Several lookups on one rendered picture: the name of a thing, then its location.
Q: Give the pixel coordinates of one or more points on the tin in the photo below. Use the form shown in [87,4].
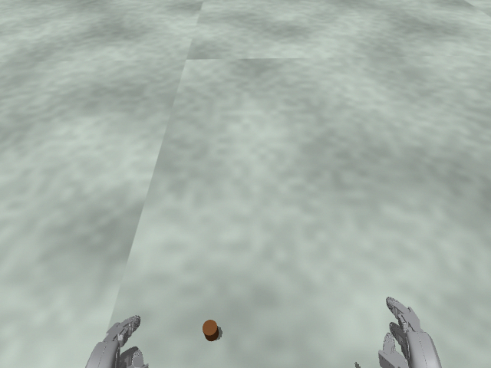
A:
[210,330]

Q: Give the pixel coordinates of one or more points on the right robot hand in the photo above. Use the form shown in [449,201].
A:
[416,345]

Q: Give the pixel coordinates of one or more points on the left robot hand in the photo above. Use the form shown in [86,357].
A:
[106,354]

